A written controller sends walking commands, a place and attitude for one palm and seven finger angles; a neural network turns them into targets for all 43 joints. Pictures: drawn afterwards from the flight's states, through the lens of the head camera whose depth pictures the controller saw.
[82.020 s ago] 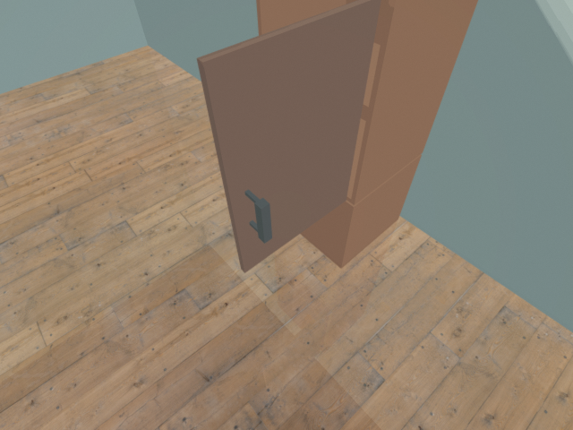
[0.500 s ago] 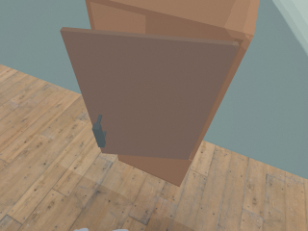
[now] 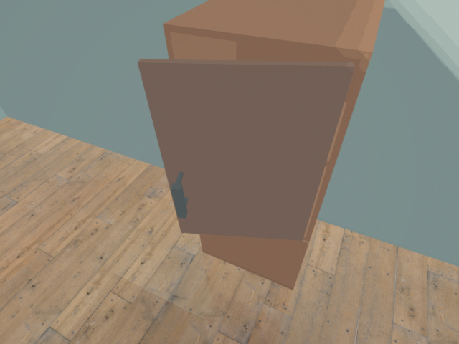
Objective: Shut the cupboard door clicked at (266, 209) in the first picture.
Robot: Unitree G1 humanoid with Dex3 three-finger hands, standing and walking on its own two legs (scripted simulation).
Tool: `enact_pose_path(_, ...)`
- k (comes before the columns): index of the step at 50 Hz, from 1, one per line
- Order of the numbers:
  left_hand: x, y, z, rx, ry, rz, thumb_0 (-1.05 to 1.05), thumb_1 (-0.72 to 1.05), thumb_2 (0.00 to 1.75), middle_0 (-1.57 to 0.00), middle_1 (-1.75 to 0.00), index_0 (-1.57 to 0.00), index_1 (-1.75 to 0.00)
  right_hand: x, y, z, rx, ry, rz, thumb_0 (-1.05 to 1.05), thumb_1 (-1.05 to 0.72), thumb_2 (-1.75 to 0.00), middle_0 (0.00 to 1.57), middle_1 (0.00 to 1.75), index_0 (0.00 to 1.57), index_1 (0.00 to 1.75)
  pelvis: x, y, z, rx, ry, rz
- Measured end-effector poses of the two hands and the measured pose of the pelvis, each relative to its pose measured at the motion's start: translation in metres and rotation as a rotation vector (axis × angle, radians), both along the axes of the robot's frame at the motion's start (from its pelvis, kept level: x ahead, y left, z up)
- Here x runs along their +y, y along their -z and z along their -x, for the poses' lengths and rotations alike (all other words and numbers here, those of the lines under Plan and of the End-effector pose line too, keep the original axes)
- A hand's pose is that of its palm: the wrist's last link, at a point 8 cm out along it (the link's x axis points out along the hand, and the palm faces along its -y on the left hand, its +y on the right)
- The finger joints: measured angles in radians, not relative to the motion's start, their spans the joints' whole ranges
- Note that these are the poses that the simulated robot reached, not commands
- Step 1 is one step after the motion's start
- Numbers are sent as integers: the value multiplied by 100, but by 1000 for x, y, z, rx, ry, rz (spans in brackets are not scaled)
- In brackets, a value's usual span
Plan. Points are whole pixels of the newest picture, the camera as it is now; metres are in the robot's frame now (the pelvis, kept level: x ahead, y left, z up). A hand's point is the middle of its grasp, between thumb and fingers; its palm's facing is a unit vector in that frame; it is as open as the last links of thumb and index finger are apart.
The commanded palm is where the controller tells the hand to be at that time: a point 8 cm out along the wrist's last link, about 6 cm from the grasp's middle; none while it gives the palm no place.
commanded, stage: come to a stop and stand still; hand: left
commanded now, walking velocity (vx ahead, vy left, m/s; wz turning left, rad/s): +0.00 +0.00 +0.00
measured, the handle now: (181, 194) +0.51 +0.18 -0.10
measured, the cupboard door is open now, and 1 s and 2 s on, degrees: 20 20 20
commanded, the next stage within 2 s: none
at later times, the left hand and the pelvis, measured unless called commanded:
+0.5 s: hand out of the picture -0.16 +0.14 -0.17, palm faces +0.13 -0.98 -0.17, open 7.4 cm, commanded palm none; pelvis -0.10 -0.01 +0.00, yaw +1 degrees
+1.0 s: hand out of the picture -0.17 +0.19 -0.15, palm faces -0.03 -0.98 -0.19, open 7.4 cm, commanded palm none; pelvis -0.19 +0.02 +0.02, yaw -2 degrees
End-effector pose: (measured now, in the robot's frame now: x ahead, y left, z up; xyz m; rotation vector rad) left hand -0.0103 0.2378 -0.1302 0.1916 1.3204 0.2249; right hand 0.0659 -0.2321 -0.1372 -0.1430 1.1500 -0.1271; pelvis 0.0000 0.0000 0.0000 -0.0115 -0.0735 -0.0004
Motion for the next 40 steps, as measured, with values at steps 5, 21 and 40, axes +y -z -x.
enact_pose_path(5,-12,-2,26,15,-11,31,1,90,90,-20,-30,-19,-30,-5,-3,32,51,7,6,1,-92,-90,20,30,20,30,-2,-5,15,13,-9,1)
enact_pose_path(21,-48,9,130,77,-101,97,0,90,90,-20,-30,-19,-30,-11,5,112,135,18,7,1,-91,-90,20,30,20,30,-11,-2,81,-17,-30,1)
enact_pose_path(40,9,8,131,-88,-21,79,1,91,90,-20,-30,-19,-30,49,-4,286,288,109,-9,1,-91,-90,20,30,20,30,20,-7,167,27,-4,-13)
